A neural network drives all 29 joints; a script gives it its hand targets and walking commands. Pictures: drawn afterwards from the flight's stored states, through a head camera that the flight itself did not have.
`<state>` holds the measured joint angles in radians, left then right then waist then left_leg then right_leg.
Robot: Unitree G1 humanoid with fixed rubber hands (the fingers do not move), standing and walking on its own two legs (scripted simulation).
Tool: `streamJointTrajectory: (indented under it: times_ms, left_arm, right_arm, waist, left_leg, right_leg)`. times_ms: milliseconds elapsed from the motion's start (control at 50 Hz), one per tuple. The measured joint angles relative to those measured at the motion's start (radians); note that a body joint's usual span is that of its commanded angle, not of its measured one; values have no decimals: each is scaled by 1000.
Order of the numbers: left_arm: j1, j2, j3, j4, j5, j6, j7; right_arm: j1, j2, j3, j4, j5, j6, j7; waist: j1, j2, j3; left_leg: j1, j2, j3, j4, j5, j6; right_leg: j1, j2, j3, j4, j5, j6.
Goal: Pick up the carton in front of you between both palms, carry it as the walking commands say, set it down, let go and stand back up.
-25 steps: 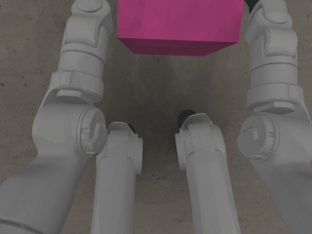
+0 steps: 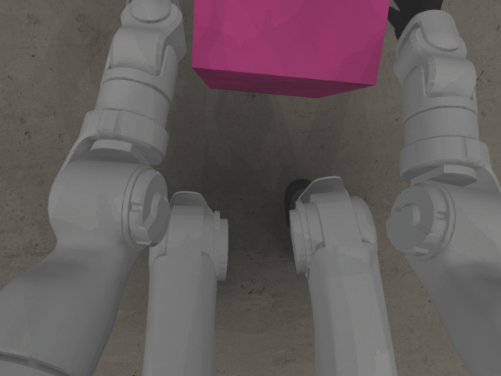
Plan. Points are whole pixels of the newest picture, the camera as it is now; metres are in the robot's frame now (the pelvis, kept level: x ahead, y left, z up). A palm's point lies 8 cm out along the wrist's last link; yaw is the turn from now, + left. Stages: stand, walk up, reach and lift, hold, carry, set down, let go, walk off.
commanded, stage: set down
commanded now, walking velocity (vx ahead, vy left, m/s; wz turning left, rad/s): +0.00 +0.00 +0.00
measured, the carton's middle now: (279, 14) +0.54 -0.08 -0.27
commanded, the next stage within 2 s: let go in 1.96 s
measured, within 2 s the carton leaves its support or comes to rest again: neither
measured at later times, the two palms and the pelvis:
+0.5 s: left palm out of the picture +0.56 +0.07 -0.18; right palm (415, 7) +0.51 -0.23 -0.18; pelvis +0.00 +0.00 -0.01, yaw -1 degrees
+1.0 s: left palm out of the picture +0.57 +0.11 -0.20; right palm (440, 6) +0.51 -0.27 -0.19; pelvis +0.00 +0.00 -0.02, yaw -1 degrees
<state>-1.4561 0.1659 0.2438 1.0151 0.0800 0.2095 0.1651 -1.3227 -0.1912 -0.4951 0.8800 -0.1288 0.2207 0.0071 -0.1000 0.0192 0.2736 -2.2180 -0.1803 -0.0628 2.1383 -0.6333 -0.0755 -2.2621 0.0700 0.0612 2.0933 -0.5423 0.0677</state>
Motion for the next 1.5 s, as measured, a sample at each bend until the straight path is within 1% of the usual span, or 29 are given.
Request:
streamJointTrajectory:
  times_ms: [40,100,180,260,340,420,500,520,580,680,720,760,820,860,880,900,940,1000,1060,1120,1160,1200,1220,1260,1320,1360,1420,1460,1500]
  left_arm:
    - [-11,18,-6,1,-5,-1,-10]
    - [-48,29,12,31,1,-8,-26]
    - [-64,32,38,44,46,-10,-56]
    - [-62,28,56,44,58,-20,-83]
    - [-53,32,55,35,64,-32,-96]
    - [-70,26,92,52,86,-44,-115]
    - [-77,25,99,70,95,-43,-128]
    - [-74,22,102,67,97,-48,-133]
    - [-64,16,97,51,103,-58,-139]
    - [-64,34,55,65,70,-92,-133]
    - [-56,44,25,84,61,-99,-118]
    - [-43,67,0,100,23,-107,-88]
    - [-13,135,-102,73,-97,-118,-58]
    - [2,178,-172,57,-175,-127,-54]
    - [-1,197,-205,71,-211,-128,-56]
    - [-2,209,-225,77,-230,-124,-56]
    - [-1,212,-229,67,-253,-123,-53]
    - [9,214,-229,-4,-267,-113,-38]
    - [21,218,-217,-46,-252,-87,-37]
    - [32,220,-183,-72,-229,-54,-31]
    - [47,212,-167,-90,-220,-33,-32]
    - [43,198,-146,-67,-205,-19,-39]
    - [31,191,-130,-35,-204,-16,-43]
    - [17,174,-90,10,-179,-7,-50]
    - [21,161,-39,32,-121,-19,-64]
    - [32,152,-32,29,-116,-27,-69]
    - [71,144,-35,-22,-118,-32,-66]
    - [87,147,-49,-15,-117,-28,-67]
    - [115,144,-46,-47,-104,-20,-66]
  right_arm:
    - [-9,0,10,0,1,-7,8]
    - [-35,-19,28,9,9,-4,12]
    - [-64,-25,-3,37,-11,-4,26]
    - [-56,-28,-16,35,-19,-16,39]
    - [-63,-34,-24,58,-19,-30,50]
    - [-80,-48,-36,80,-43,-35,69]
    - [-87,-57,-48,103,-51,-36,70]
    - [-83,-57,-50,102,-48,-39,74]
    - [-71,-55,-61,92,-42,-58,66]
    - [-87,-73,-27,137,-34,-101,54]
    - [-97,-87,-6,184,-23,-122,39]
    - [-98,-109,41,229,33,-142,6]
    - [-100,-135,106,260,132,-182,-38]
    - [-101,-155,141,266,185,-200,-55]
    - [-107,-162,157,272,210,-205,-58]
    - [-109,-167,165,271,225,-209,-59]
    - [-99,-186,198,255,271,-210,-58]
    - [-79,-205,229,202,313,-193,-65]
    - [-61,-208,242,150,318,-165,-73]
    - [-45,-202,271,79,341,-120,-81]
    - [-37,-194,263,57,314,-97,-82]
    - [-36,-192,260,73,296,-73,-79]
    - [-39,-193,270,84,295,-63,-79]
    - [-33,-185,278,79,285,-46,-80]
    - [-26,-161,251,79,243,-49,-78]
    - [-22,-151,230,81,222,-54,-75]
    - [2,-132,199,59,193,-62,-76]
    - [23,-125,204,43,201,-60,-72]
    - [42,-115,189,29,194,-59,-67]
  waist:
    - [-8,1,20]
    - [-4,1,52]
    - [-1,3,60]
    - [7,-1,54]
    - [5,-2,53]
    - [10,-4,69]
    - [13,-9,84]
    - [15,-8,84]
    - [18,-10,84]
    - [19,-15,104]
    - [20,-15,113]
    - [26,-17,125]
    - [26,-18,142]
    - [20,-15,144]
    - [13,-12,147]
    - [7,-9,147]
    - [7,-4,143]
    - [12,-6,127]
    - [11,-6,92]
    - [8,-4,56]
    - [2,6,15]
    - [0,16,-26]
    - [2,18,-40]
    - [11,16,-71]
    - [20,11,-122]
    - [26,9,-144]
    - [20,7,-177]
    - [16,4,-198]
    - [13,4,-215]
  left_leg:
    - [6,0,1,2,3,0]
    - [18,3,-2,12,4,1]
    - [17,8,-1,22,2,5]
    - [12,15,-2,25,-3,7]
    - [7,21,0,32,-5,10]
    - [11,25,6,43,-9,17]
    - [16,31,13,55,-16,22]
    - [14,32,15,58,-19,24]
    - [13,36,20,64,-26,27]
    - [19,42,21,74,-34,26]
    - [21,44,20,76,-37,26]
    - [23,50,18,79,-42,24]
    - [22,59,19,83,-44,23]
    - [17,65,23,88,-44,25]
    - [14,66,26,91,-43,26]
    - [10,67,28,95,-41,27]
    - [6,71,28,105,-40,29]
    - [4,80,28,109,-36,28]
    - [9,90,28,96,-28,26]
    - [37,105,32,62,-21,31]
    - [51,106,38,26,-13,32]
    - [66,107,43,-16,-3,36]
    - [79,110,44,-38,0,38]
    - [101,119,47,-83,6,42]
    - [117,126,48,-150,18,44]
    - [131,125,51,-193,28,45]
    - [151,117,53,-251,41,45]
    - [165,116,49,-283,46,46]
    - [179,115,43,-314,50,46]
  right_leg:
    - [7,-4,-2,2,1,-2]
    - [20,-6,-8,9,4,-4]
    - [20,-11,-13,17,2,-8]
    - [14,-10,-18,16,1,-9]
    - [12,-12,-20,20,-1,-9]
    - [17,-14,-18,29,-4,-6]
    - [20,-15,-15,42,-11,-4]
    - [19,-17,-15,46,-14,-5]
    - [15,-19,-13,54,-21,-4]
    - [20,-22,-17,63,-28,-6]
    - [22,-25,-20,65,-30,-8]
    - [22,-28,-26,67,-31,-14]
    - [19,-40,-36,72,-32,-26]
    - [12,-50,-42,79,-32,-36]
    - [10,-56,-44,83,-32,-40]
    - [7,-62,-46,88,-32,-43]
    - [3,-67,-51,97,-31,-48]
    - [-4,-66,-55,100,-20,-54]
    - [-5,-58,-56,85,-3,-57]
    - [16,-43,-51,48,13,-55]
    - [29,-42,-44,16,19,-53]
    - [44,-41,-38,-22,24,-52]
    - [56,-39,-36,-43,27,-51]
    - [75,-30,-32,-88,36,-50]
    - [90,-23,-27,-155,51,-48]
    - [105,-23,-22,-195,58,-47]
    - [126,-31,-16,-244,60,-48]
    - [142,-32,-17,-276,62,-48]
    - [160,-34,-22,-309,64,-49]
